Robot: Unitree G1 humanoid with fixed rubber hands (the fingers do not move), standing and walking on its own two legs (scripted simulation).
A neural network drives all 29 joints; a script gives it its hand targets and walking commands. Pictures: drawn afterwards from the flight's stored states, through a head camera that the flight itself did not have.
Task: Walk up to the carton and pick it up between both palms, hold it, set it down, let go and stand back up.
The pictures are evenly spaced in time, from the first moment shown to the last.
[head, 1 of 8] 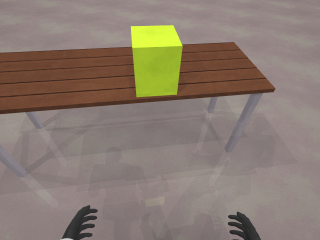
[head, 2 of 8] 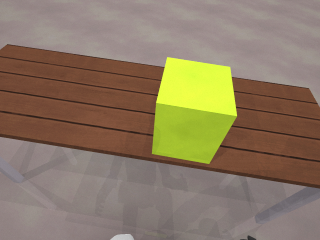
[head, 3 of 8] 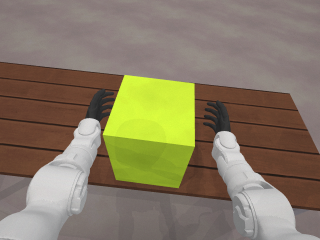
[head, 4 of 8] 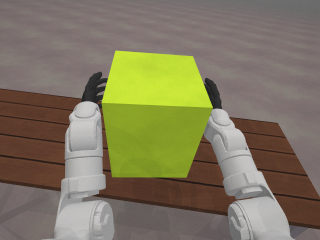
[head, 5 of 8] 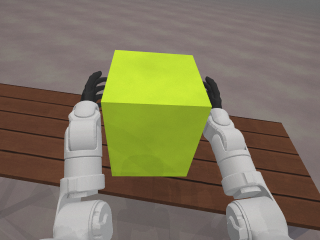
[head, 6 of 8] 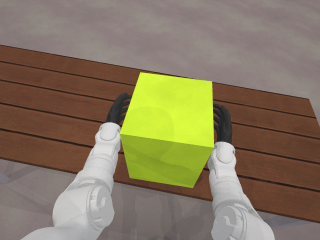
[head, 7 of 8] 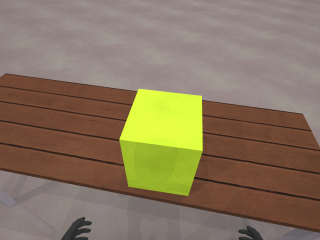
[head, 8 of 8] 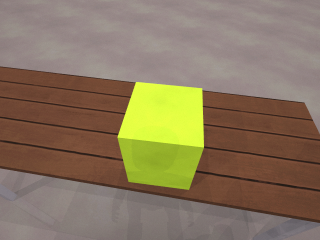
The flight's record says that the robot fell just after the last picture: no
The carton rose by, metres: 0.19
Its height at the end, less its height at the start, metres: +0.00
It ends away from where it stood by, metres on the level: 0.01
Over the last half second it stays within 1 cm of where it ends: yes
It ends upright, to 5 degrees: yes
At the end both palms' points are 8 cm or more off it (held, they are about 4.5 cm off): yes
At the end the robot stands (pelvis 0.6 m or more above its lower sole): yes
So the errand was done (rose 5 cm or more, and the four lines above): yes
